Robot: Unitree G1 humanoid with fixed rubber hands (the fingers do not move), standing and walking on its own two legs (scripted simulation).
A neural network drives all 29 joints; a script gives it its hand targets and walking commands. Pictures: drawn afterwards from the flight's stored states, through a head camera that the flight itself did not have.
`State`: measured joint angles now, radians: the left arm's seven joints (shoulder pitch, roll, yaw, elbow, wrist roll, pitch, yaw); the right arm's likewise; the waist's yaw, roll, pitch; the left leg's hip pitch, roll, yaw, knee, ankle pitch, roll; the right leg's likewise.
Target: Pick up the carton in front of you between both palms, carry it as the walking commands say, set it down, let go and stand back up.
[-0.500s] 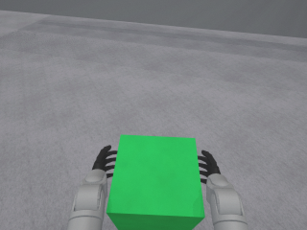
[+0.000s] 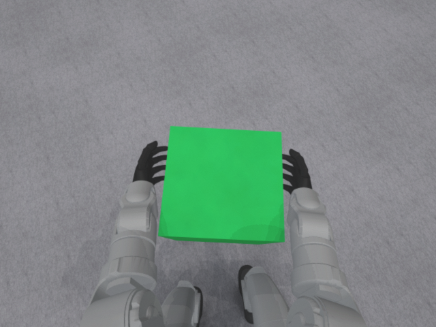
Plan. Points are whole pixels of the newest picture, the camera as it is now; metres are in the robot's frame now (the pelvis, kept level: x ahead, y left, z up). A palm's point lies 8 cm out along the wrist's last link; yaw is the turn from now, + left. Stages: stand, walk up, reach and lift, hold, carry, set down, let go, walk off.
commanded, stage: set down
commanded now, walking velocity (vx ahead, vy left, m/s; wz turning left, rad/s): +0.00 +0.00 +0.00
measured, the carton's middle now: (221, 194) +0.38 -0.01 -0.14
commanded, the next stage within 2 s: none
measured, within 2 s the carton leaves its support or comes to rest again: rests again in 1.92 s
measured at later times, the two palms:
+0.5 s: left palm (174, 180) +0.44 +0.10 -0.20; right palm (291, 184) +0.42 -0.19 -0.22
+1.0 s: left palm (190, 185) +0.48 +0.08 -0.36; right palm (285, 186) +0.46 -0.22 -0.38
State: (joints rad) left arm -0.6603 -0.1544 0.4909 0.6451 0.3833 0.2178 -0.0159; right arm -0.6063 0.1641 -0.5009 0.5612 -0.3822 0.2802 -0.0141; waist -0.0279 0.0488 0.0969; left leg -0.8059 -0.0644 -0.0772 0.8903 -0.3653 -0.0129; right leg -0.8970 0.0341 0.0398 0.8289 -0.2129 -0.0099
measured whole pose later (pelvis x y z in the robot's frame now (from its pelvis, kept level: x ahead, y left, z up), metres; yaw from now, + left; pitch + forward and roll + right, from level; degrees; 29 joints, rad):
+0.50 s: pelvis -0.01 +0.00 -0.13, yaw +1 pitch +42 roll +3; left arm -0.83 -0.13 0.45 0.65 0.21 0.21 0.09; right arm -0.81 -0.01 -0.41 0.65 -0.22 0.26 -0.02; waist -0.05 0.06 -0.20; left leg -1.64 -0.13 -0.06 1.46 -0.55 -0.03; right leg -1.75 0.06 0.08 1.39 -0.37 0.02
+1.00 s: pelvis -0.04 +0.00 -0.25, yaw +5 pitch +44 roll +6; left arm -1.16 -0.06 0.43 0.73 0.13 0.22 0.19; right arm -1.18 -0.21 -0.39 0.81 -0.17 0.27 0.01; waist -0.08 0.09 0.02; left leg -2.02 -0.19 -0.03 1.85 -0.62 -0.06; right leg -2.15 0.08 0.11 1.80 -0.43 0.04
